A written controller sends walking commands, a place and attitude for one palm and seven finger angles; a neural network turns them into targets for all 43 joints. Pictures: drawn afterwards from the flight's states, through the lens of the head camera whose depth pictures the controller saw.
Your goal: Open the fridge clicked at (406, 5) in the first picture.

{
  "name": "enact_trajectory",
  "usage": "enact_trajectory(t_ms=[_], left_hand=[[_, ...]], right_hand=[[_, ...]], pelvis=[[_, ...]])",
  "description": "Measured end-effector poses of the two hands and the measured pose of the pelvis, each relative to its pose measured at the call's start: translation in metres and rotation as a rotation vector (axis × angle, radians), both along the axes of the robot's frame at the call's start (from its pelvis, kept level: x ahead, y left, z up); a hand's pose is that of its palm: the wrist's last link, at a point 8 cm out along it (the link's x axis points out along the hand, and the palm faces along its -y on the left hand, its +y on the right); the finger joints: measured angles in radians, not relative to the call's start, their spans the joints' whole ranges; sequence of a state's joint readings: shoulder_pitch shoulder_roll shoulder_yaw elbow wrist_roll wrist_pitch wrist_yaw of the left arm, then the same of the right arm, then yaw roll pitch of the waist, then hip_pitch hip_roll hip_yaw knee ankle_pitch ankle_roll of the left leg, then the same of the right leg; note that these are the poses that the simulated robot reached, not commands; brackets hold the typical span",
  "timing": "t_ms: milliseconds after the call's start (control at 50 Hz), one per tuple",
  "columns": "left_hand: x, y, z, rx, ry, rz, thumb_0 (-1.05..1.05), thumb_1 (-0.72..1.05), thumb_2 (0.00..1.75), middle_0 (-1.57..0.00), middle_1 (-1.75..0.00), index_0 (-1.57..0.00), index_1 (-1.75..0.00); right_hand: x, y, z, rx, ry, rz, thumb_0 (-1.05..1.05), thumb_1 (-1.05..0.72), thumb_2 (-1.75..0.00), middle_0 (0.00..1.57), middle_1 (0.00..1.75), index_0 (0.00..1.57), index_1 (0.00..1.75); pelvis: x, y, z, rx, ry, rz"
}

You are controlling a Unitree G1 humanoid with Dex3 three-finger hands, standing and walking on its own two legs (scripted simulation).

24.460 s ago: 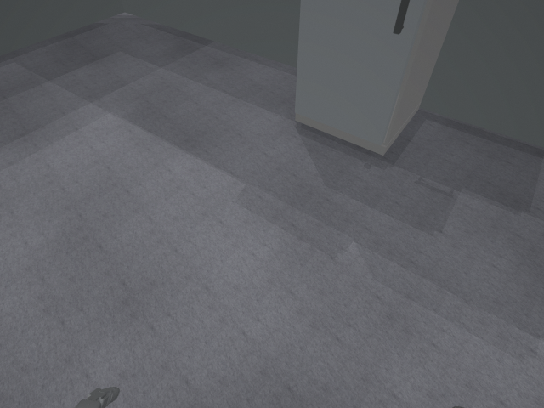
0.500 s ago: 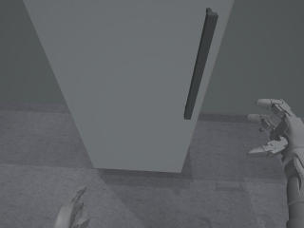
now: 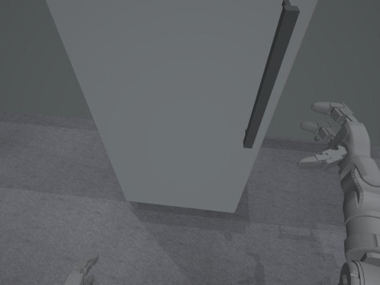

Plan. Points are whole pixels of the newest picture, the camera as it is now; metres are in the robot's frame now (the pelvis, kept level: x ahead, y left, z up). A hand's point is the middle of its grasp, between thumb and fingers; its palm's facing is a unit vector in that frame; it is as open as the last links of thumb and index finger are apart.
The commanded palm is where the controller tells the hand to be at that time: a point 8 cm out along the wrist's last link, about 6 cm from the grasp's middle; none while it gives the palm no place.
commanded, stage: move the hooked fingers beside the handle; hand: right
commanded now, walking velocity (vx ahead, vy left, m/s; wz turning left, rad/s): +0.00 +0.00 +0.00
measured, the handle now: (262, 88) +0.56 -0.13 +0.13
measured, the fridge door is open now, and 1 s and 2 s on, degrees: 0 0 0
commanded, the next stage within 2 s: feel for the door with the fingertips in 1.90 s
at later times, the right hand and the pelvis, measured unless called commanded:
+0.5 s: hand (299, 113) +0.47 -0.20 +0.13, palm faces +0.04 +1.00 +0.01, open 14.0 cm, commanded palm +0.46 -0.25 +0.12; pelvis +0.00 +0.00 -0.01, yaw +1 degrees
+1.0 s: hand (293, 111) +0.49 -0.19 +0.12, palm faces +0.06 +1.00 -0.01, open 14.0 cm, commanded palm +0.46 -0.24 +0.12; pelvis +0.02 +0.00 -0.01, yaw +2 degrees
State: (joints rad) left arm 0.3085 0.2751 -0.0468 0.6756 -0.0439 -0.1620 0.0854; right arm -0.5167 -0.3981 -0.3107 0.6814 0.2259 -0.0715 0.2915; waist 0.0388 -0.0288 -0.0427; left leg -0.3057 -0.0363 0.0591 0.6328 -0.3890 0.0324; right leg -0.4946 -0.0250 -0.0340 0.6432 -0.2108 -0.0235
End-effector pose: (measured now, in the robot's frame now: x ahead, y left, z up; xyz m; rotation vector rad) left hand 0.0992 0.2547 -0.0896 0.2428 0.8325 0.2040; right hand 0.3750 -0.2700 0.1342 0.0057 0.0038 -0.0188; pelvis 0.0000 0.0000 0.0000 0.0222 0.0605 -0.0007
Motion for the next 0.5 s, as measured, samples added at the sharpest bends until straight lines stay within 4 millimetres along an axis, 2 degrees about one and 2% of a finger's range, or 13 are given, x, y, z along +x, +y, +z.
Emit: enact_trajectory(t_ms=[100,240,380,500], left_hand=[[-0.010,0.004,-0.004,0.001,0.043,0.021,0.01,0.90,0.90,-0.21,-0.30,-0.20,-0.30],[-0.025,0.009,-0.011,0.002,0.111,0.046,0.01,0.90,0.90,-0.21,-0.30,-0.20,-0.30],[-0.042,0.013,-0.015,0.010,0.173,0.072,0.01,0.90,0.90,-0.21,-0.30,-0.20,-0.30],[-0.062,0.015,-0.020,0.012,0.240,0.100,0.01,0.91,0.90,-0.21,-0.30,-0.20,-0.30]], right_hand=[[0.014,0.001,-0.007,-0.005,0.026,-0.025,-0.01,0.50,-0.30,0.30,1.20,0.30,1.20],[0.031,0.006,0.000,-0.002,-0.018,-0.022,-0.01,0.50,-0.30,0.30,1.20,0.30,1.20],[0.057,0.011,-0.006,0.000,0.040,-0.015,-0.01,0.50,-0.30,0.30,1.20,0.30,1.20],[0.077,0.018,-0.003,0.008,0.002,-0.019,-0.01,0.50,-0.30,0.30,1.20,0.30,1.20]], pelvis=[[0.002,0.001,-0.002,0.000,0.015,0.005],[0.004,0.002,-0.003,0.001,0.032,0.007],[0.003,0.002,-0.007,0.005,0.063,0.005],[0.004,0.001,-0.010,0.007,0.094,0.012]])
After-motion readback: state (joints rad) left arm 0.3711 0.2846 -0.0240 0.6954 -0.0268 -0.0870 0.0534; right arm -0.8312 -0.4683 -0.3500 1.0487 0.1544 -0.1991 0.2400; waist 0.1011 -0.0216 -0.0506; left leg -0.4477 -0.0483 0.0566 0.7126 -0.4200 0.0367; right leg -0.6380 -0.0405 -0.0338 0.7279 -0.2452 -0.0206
